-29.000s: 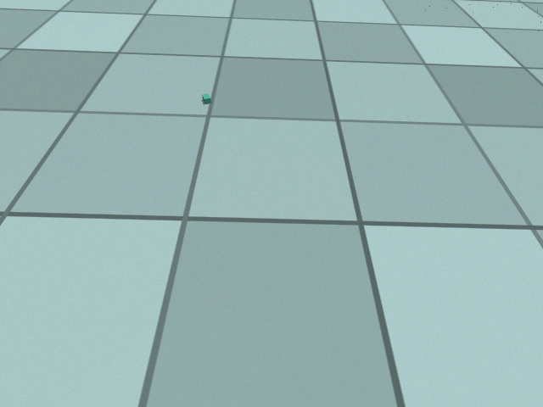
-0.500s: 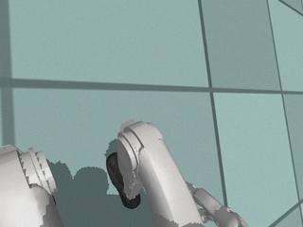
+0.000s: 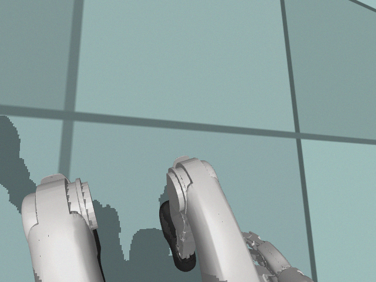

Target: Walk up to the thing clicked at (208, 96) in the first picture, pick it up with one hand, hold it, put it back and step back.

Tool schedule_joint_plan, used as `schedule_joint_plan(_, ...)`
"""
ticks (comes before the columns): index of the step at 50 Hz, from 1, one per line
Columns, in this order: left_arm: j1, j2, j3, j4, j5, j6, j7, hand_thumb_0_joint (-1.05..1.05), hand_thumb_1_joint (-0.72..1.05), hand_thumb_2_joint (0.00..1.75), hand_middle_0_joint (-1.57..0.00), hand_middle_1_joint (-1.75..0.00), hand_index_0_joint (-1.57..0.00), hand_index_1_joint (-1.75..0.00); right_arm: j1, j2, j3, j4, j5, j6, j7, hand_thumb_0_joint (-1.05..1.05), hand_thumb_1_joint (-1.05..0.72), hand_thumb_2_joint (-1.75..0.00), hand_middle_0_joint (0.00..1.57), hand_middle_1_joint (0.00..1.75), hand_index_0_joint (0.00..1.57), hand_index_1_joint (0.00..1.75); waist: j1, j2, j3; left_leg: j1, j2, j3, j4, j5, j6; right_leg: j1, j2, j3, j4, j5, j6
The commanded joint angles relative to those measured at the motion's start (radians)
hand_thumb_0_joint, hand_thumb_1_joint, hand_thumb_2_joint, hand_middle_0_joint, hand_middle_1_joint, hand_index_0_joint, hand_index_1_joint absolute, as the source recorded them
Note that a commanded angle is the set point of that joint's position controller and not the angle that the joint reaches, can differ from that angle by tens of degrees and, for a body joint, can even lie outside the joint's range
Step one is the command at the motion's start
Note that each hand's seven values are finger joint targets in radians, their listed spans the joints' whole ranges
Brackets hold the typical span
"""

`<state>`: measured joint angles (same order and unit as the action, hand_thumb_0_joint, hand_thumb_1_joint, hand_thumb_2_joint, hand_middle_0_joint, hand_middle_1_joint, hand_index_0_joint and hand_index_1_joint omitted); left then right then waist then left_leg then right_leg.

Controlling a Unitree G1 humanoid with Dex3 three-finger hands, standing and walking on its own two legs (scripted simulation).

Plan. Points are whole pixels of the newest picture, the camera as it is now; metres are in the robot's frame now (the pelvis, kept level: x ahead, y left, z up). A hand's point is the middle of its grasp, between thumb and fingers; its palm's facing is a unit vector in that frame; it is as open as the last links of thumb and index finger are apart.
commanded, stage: settle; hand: left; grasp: from above
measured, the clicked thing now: out of the picture +0.45 +0.40 -0.22
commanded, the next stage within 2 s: lift in 0.20 s
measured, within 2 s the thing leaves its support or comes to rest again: neither
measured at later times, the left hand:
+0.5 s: hand out of the picture +0.43 +0.39 -0.12, palm faces -0.41 -0.15 -0.90, open 7.2 cm
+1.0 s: hand out of the picture +0.36 +0.38 +0.03, palm faces -0.39 -0.18 -0.90, open 7.2 cm
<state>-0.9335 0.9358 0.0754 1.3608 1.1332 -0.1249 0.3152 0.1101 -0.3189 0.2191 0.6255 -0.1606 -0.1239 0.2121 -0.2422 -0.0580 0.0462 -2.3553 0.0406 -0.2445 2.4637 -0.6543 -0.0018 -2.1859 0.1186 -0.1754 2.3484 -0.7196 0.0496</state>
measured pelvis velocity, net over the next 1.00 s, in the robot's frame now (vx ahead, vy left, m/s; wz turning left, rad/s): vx -0.01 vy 0.00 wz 0.14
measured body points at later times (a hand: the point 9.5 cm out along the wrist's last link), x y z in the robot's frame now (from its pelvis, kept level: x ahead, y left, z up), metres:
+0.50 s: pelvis +0.00 +0.00 +0.02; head +0.23 +0.10 +0.39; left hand +0.45 +0.39 -0.07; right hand +0.08 -0.26 -0.07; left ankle +0.08 +0.13 -0.29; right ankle +0.10 -0.11 -0.29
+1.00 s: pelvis -0.01 +0.00 +0.12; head +0.17 +0.08 +0.53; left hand +0.37 +0.38 +0.08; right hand +0.15 -0.24 +0.01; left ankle +0.08 +0.13 -0.29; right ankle +0.10 -0.12 -0.29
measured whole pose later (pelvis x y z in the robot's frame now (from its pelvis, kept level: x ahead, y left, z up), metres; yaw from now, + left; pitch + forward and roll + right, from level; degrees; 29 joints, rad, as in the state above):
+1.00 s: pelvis -0.01 +0.00 +0.12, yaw +8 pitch +32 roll -8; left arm -0.60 0.70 0.03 0.81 0.98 -0.07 0.04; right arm 0.15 -0.26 0.03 0.62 -0.02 0.06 0.05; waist -0.10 0.03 -0.15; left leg -2.02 0.04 -0.11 2.03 -0.59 0.01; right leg -1.89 0.07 -0.07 1.99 -0.67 0.04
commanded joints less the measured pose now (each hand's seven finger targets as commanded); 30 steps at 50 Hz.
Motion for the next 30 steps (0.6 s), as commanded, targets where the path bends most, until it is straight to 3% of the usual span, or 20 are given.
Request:
schedule_joint_plan(1, -0.284, 0.245, 0.047, -0.187, -0.004, -0.014, 0.004, 0.0, 0.89, 0.09, -1.24, -0.13, -1.27, -0.1, 0.193, -0.29, -0.115, -0.011, 0.025, 0.024, -0.023, 0.0, -0.9, -0.9, 0.2, 0.3, 0.2, 0.3, -0.014, 0.433, -0.656, 0.559, 0.015, 0.085, -0.262, 0.169, 0.009, 0.244, 0.004, -0.063, -0.225, 0.275, -0.084)
schedule_joint_plan(8, -0.309, 0.274, 0.081, -0.236, 0.012, -0.025, -0.024, 0.0, 0.87, 0.1, -1.23, -0.14, -1.26, -0.11, 0.208, -0.263, -0.122, -0.016, 0.03, 0.063, -0.046, 0.0, -0.9, -0.9, 0.2, 0.3, 0.2, 0.3, 0.003, 0.421, -0.703, 0.536, 0.003, 0.13, -0.261, 0.152, 0.02, 0.289, 0.004, -0.03, -0.267, 0.238, -0.084)
schedule_joint_plan(12, -0.316, 0.275, 0.075, -0.239, 0.01, -0.024, -0.044, 0.0, 0.87, 0.11, -1.22, -0.14, -1.25, -0.11, 0.213, -0.248, -0.129, -0.016, 0.03, 0.082, -0.062, 0.0, -0.9, -0.9, 0.2, 0.3, 0.2, 0.3, -0.003, 0.388, -0.711, 0.519, 0.005, 0.139, -0.258, 0.134, 0.025, 0.315, 0.005, 0.0, -0.293, 0.203, -0.083)
schedule_joint_plan(15, -0.3, 0.267, 0.083, -0.244, 0.007, -0.022, -0.052, 0.0, 0.87, 0.13, -1.22, -0.14, -1.25, -0.11, 0.219, -0.249, -0.137, -0.018, 0.035, 0.093, -0.071, 0.0, -0.9, -0.9, 0.2, 0.3, 0.2, 0.3, 0.013, 0.392, -0.718, 0.539, 0.001, 0.134, -0.282, 0.132, 0.022, 0.289, 0.002, -0.01, -0.287, 0.197, -0.089)
schedule_joint_plan(17, -0.285, 0.234, 0.059, -0.237, 0.011, -0.019, -0.065, 0.0, 0.97, 0.1, -1.28, -0.19, -1.33, -0.14, 0.221, -0.254, -0.142, -0.016, 0.039, 0.099, -0.077, 0.0, -0.91, -0.9, 0.2, 0.3, 0.2, 0.3, 0.005, 0.402, -0.707, 0.572, 0.0, 0.125, -0.305, 0.135, 0.018, 0.263, -0.003, -0.028, -0.284, 0.208, -0.094)
schedule_joint_plan(19, -0.268, 0.257, 0.088, -0.273, 0.002, -0.011, -0.076, 0.0, 1.0, 0.1, -1.3, -0.18, -1.35, -0.13, 0.225, -0.256, -0.156, -0.019, 0.05, 0.107, -0.083, 0.0, -0.91, -0.9, 0.2, 0.3, 0.2, 0.3, 0.036, 0.43, -0.753, 0.62, -0.003, 0.126, -0.33, 0.159, 0.018, 0.264, -0.01, -0.026, -0.281, 0.234, -0.091)
schedule_joint_plan(30, -0.182, 0.202, 0.088, -0.488, -0.061, 0.016, -0.185, 0.0, 1.03, 0.17, -1.33, -0.19, -1.37, -0.15, 0.255, -0.22, -0.218, -0.021, 0.085, 0.153, -0.108, 0.0, -0.91, -0.9, 0.2, 0.3, 0.2, 0.3, 0.088, 0.426, -0.864, 0.735, -0.01, 0.149, -0.431, 0.199, 0.027, 0.34, -0.022, 0.016, -0.365, 0.254, -0.092)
